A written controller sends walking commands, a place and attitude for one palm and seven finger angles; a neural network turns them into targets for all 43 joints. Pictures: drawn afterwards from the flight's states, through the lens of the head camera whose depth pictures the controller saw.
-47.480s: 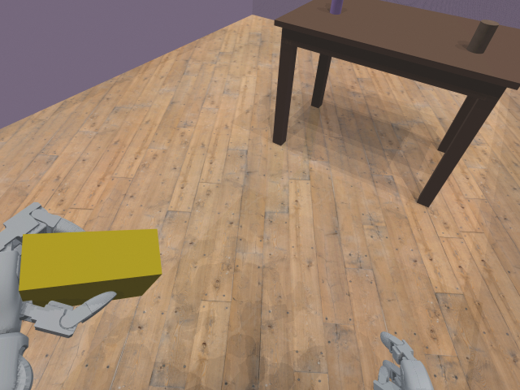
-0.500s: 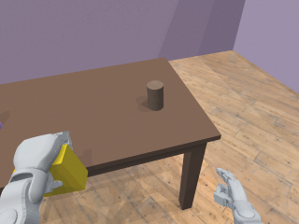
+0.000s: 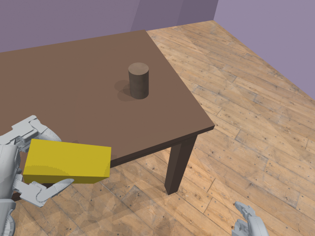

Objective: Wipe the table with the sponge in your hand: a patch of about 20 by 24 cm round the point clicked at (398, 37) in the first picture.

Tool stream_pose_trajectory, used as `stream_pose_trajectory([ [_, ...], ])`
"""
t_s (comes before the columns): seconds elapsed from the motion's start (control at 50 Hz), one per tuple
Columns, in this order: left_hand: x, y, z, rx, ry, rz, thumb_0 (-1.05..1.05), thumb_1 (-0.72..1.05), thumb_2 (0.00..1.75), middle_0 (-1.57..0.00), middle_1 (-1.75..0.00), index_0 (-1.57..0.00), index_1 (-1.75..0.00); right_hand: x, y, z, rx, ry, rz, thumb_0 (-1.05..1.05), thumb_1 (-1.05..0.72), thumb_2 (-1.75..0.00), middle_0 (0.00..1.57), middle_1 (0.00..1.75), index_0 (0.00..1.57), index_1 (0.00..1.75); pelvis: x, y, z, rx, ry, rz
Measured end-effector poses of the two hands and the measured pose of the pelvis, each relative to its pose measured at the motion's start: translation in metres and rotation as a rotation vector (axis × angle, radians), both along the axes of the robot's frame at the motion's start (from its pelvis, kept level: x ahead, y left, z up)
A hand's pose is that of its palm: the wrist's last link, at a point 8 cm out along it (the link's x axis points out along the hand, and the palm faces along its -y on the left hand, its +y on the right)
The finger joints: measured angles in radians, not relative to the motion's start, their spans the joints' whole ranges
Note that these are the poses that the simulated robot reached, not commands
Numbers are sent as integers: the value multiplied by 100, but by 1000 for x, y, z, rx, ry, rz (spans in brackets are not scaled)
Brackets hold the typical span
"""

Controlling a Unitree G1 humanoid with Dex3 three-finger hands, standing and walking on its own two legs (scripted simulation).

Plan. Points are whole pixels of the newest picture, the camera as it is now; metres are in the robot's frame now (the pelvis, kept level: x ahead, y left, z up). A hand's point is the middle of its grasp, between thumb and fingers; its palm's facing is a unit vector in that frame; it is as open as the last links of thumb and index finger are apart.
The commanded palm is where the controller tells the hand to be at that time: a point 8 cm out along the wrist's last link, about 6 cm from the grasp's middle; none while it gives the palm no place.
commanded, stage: step back with the hand held close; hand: left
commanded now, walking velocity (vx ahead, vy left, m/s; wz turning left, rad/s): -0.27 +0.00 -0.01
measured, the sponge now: (80, 165) +0.23 +0.17 +0.12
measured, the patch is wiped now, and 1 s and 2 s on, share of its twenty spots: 0.95 0.95 0.95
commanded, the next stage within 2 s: stop stepping back and stand still in 1.10 s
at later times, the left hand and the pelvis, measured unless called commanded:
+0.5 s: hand out of the picture +0.16 +0.27 +0.17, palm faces +0.37 -0.82 -0.44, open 9.7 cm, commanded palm +0.11 +0.30 +0.19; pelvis -0.04 +0.02 -0.01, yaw +1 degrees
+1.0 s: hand out of the picture +0.08 +0.24 +0.17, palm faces +0.28 -0.86 -0.44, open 9.7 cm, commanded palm +0.01 +0.30 +0.19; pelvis -0.16 +0.02 +0.00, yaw -2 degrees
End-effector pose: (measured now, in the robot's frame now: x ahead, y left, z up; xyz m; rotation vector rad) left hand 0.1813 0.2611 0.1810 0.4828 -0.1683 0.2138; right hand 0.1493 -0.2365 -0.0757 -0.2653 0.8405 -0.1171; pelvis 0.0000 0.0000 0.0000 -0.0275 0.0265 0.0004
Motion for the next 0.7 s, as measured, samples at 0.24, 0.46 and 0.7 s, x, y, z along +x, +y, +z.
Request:
stream_pose_trajectory([
  [0.24,-5,37,-11,29,25,56,-2,-50,109,-75,-136,-78,-140,-30,8,-8,16,4,-131,1,-91,-90,20,30,20,30,-11,22,-2,1,22,-23],
  [0.46,-52,40,9,64,-95,74,-2,-51,109,-76,-136,-78,-139,-9,34,8,27,-139,18,1,-90,-90,20,30,20,30,-40,23,-5,-14,4,-1],
  [0.7,-77,59,-14,-55,-130,65,-2,-51,109,-76,-136,-78,-139,-41,42,14,-48,-104,19,1,-90,-90,20,30,20,30,-75,39,-9,12,24,36],
])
